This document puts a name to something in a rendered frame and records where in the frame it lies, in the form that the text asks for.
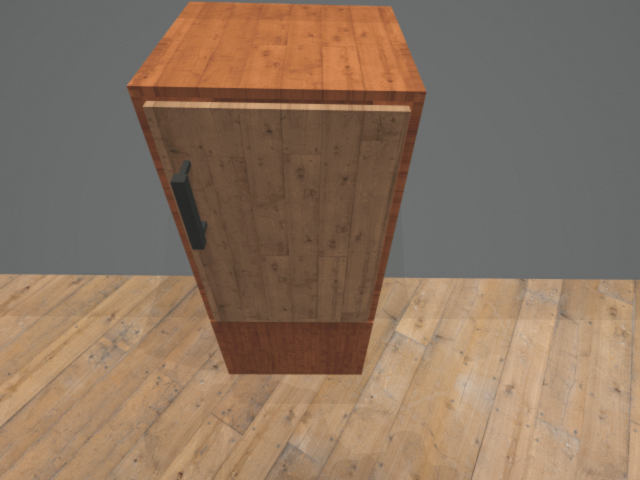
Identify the handle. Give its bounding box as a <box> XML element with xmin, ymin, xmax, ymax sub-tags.
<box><xmin>170</xmin><ymin>160</ymin><xmax>207</xmax><ymax>250</ymax></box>

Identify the cupboard door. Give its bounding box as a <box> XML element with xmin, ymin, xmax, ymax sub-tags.
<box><xmin>143</xmin><ymin>101</ymin><xmax>411</xmax><ymax>323</ymax></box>

